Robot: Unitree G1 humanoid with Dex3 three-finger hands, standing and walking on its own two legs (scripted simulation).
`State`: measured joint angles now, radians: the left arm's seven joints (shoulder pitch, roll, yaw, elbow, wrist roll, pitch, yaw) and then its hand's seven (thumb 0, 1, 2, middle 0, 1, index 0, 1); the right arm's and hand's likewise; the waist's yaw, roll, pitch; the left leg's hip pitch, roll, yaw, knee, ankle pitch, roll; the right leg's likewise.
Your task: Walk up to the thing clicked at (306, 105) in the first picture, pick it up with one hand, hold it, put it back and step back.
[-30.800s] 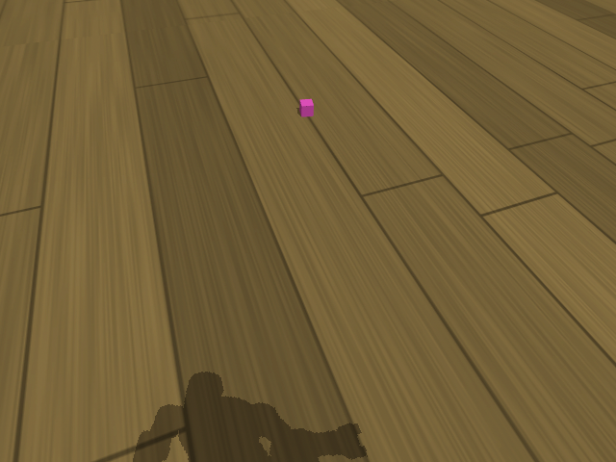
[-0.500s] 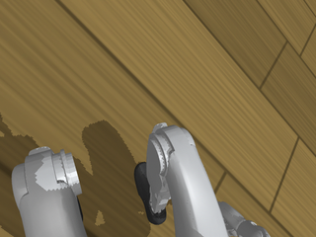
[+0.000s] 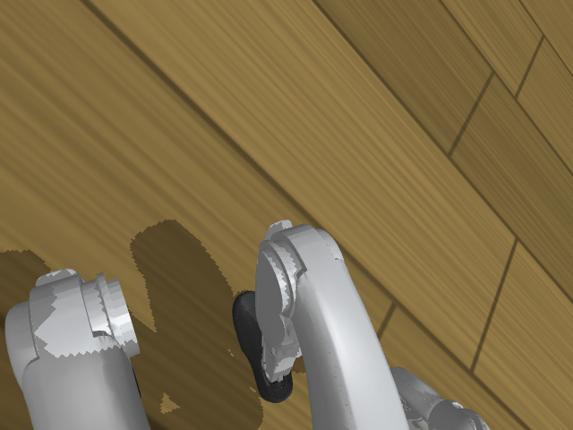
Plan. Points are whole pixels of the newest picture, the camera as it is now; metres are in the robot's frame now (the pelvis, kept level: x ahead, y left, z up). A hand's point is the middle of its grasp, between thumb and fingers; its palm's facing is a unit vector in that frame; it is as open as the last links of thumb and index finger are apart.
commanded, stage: open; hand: left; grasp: from above
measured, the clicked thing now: out of the picture +0.37 +0.38 -0.26
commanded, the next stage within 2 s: withdraw in 0.80 s
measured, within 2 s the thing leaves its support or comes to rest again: neither
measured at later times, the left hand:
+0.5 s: hand out of the picture +0.37 +0.37 -0.23, palm faces -0.34 -0.30 -0.89, open 13.2 cm
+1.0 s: hand out of the picture +0.37 +0.37 -0.23, palm faces -0.34 -0.29 -0.90, open 13.4 cm
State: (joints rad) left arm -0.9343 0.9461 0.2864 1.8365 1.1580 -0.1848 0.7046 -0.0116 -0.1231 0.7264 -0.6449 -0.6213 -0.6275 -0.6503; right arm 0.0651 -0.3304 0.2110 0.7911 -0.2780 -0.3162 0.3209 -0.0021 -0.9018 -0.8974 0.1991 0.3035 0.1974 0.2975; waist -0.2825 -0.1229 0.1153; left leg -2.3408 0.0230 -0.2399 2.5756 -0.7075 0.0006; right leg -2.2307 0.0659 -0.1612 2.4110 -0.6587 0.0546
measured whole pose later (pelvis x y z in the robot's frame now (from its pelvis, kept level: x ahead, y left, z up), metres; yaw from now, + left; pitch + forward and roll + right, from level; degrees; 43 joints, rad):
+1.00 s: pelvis +0.00 +0.00 +0.00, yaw +0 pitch +26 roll -13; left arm -0.91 0.92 0.27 1.76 1.13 -0.16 0.70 0.00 -0.47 1.10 -0.11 -1.09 -0.10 -1.10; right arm 0.06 -0.34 0.21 0.79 -0.26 -0.35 0.34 0.00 -0.89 -0.89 0.20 0.30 0.20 0.30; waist -0.27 -0.13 0.12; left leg -2.34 0.02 -0.25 2.58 -0.72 0.00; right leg -2.23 0.07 -0.17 2.41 -0.66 0.05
